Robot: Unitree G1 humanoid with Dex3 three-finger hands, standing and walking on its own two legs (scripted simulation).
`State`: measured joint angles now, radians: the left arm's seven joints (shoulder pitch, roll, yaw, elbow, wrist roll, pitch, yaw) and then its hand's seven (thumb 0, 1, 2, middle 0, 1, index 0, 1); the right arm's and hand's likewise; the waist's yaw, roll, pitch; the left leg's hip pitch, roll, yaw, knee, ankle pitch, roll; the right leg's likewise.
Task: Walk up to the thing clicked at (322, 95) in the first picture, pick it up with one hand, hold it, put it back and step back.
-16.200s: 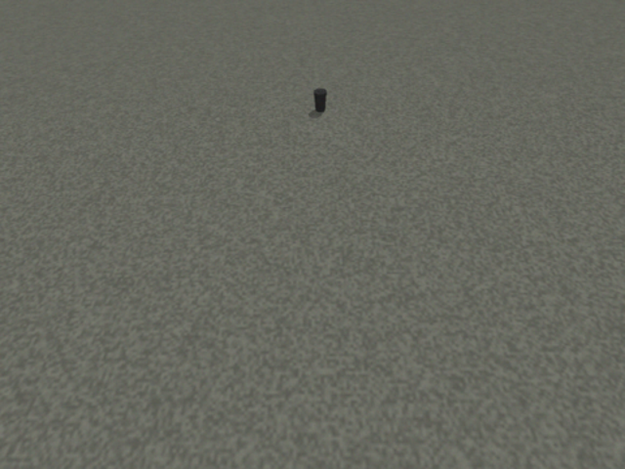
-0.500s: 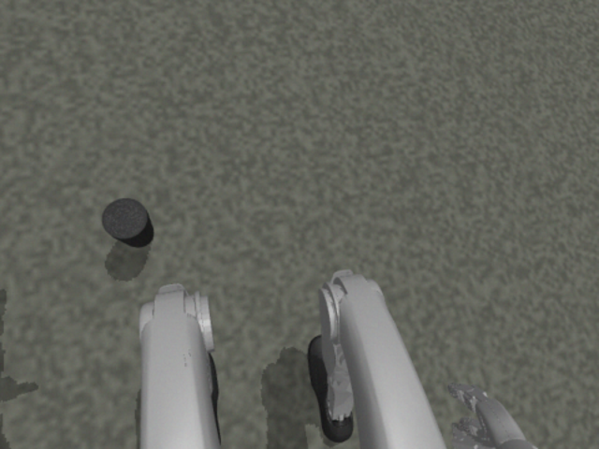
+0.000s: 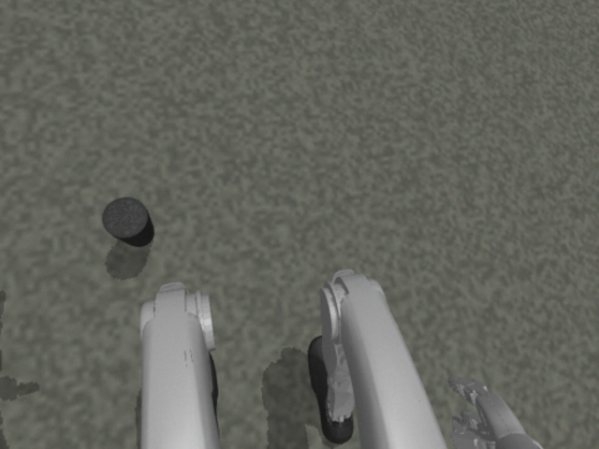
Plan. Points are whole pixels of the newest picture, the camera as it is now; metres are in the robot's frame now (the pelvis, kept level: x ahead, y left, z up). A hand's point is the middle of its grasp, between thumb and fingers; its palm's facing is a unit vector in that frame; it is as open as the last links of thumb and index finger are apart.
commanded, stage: go down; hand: left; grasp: from the side
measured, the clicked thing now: (133, 226) +0.47 +0.26 -0.36
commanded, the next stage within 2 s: none
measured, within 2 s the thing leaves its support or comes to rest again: neither
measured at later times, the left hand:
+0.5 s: hand out of the picture +0.44 +0.40 -0.03, palm faces -0.03 -0.74 -0.68, open 17.0 cm
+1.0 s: hand out of the picture +0.45 +0.40 -0.02, palm faces +0.02 -0.76 -0.65, open 16.8 cm
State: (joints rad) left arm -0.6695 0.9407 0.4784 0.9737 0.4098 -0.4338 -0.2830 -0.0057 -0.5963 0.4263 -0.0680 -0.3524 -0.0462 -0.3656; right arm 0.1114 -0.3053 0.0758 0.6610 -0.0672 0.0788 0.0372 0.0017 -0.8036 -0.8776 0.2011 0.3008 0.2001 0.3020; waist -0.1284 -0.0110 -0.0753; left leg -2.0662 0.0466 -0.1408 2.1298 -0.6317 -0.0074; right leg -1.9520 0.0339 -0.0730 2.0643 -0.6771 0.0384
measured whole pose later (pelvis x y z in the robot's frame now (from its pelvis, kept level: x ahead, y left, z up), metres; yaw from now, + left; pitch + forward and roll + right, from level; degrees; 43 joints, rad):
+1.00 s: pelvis +0.00 +0.00 +0.00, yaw -1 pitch +32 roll -9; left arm -0.68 0.97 0.53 0.99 0.32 -0.40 -0.30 -0.01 -0.60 0.43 -0.05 -0.38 -0.04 -0.38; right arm 0.12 -0.31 0.11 0.63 -0.07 0.08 0.03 0.00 -0.80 -0.88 0.20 0.30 0.20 0.30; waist -0.15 -0.01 -0.06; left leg -2.08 0.05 -0.15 2.15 -0.63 -0.01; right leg -1.97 0.04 -0.08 2.07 -0.67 0.04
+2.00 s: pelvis +0.00 +0.00 -0.01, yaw +0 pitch +32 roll -9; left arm -0.66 0.94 0.58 0.93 0.22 -0.40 -0.35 -0.01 -0.60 0.44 -0.03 -0.45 -0.05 -0.43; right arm 0.10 -0.31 0.11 0.63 -0.07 0.06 0.02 0.00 -0.81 -0.88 0.20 0.30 0.20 0.30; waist -0.13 -0.02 -0.06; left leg -2.09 0.04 -0.15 2.17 -0.64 -0.01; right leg -1.98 0.03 -0.08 2.10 -0.69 0.04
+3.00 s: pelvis +0.00 +0.00 -0.11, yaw -6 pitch +22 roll -13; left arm -0.68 1.02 0.72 1.35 0.03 -0.80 -0.34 -0.01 -0.60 0.36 -0.02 -0.32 -0.03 -0.31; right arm -0.07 -0.35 0.35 0.60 -0.24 0.04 0.07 0.00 -0.83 -0.88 0.20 0.30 0.20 0.30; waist -0.23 -0.18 0.19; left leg -2.25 0.04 -0.29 2.52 -0.67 -0.03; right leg -2.11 0.09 -0.16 2.38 -0.68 0.06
